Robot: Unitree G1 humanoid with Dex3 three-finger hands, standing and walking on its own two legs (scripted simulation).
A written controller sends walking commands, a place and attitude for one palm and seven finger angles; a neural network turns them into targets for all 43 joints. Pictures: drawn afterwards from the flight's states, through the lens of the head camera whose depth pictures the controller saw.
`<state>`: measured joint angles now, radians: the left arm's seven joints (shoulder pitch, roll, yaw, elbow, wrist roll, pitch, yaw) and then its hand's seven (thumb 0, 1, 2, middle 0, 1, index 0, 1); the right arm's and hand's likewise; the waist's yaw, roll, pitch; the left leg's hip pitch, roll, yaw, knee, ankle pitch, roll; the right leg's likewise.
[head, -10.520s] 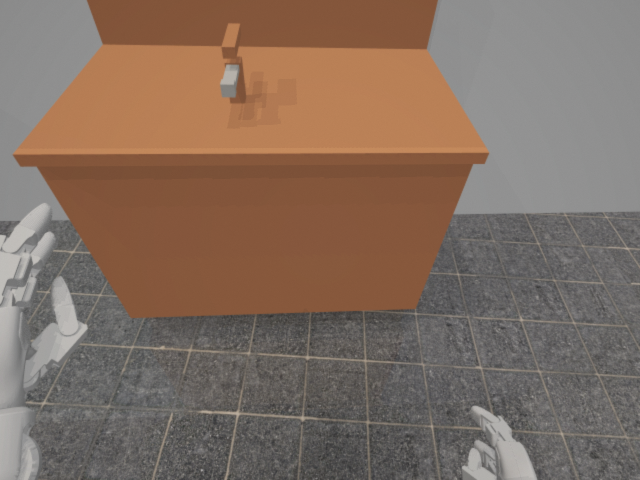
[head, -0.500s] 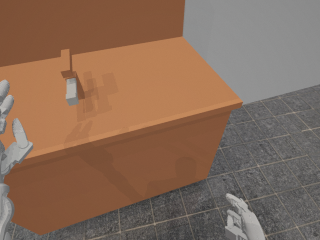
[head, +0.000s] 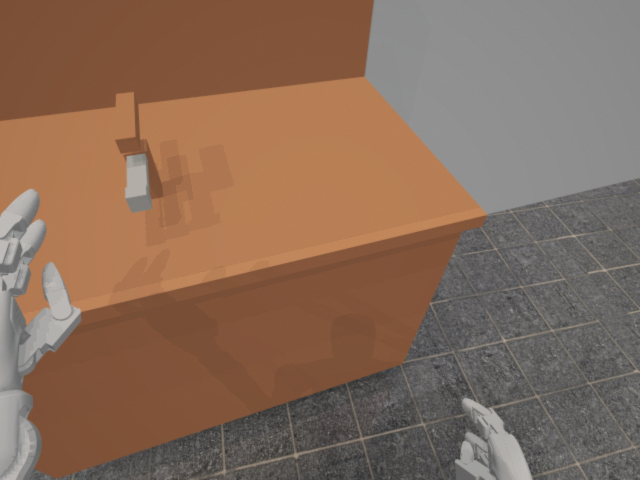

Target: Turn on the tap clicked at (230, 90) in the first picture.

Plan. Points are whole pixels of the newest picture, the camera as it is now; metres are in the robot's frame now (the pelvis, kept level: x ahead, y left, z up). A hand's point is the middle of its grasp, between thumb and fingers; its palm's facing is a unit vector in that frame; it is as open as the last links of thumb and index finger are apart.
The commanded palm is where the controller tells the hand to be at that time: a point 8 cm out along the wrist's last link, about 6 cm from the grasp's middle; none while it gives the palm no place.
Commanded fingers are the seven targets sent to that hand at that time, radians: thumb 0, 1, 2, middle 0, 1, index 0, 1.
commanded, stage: shuffle to correct the standing spot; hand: left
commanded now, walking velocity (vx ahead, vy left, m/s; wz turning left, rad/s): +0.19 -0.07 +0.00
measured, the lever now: (138, 198) +0.45 +0.30 +0.09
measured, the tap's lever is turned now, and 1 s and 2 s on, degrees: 0 0 0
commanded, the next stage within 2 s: come to a stop and stand still in 0.76 s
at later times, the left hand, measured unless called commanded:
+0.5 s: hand (131, 261) +0.28 +0.21 +0.17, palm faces +0.38 -0.83 -0.42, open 7.4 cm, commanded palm +0.21 +0.26 +0.18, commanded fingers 0.00 0.90 0.90 -0.20 -0.30 -0.20 -0.30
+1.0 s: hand (171, 209) +0.35 +0.20 +0.17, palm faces +0.42 -0.83 -0.36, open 7.4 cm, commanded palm +0.30 +0.24 +0.18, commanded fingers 0.00 0.90 0.90 -0.20 -0.30 -0.20 -0.30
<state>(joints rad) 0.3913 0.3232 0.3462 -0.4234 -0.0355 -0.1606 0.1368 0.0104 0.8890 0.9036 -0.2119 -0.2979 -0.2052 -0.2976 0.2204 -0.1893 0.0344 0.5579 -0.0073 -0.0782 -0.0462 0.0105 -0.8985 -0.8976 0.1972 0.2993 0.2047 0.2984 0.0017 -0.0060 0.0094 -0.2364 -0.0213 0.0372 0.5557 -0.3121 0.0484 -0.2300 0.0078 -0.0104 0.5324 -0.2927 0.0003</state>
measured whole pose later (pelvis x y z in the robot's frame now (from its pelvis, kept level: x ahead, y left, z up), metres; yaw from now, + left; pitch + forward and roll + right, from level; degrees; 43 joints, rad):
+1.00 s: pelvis +0.14 -0.04 -0.01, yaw +1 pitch -2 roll -2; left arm 0.42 0.33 0.33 -0.51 -0.04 -0.13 0.14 0.01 0.89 0.90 -0.21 -0.30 -0.21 -0.30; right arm 0.20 -0.19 0.03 0.61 0.00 -0.09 -0.03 0.01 -0.90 -0.90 0.20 0.30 0.21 0.30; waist 0.01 0.05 0.05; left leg -0.33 0.05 0.01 0.84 -0.41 0.00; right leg -0.26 0.04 -0.10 0.57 -0.27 -0.06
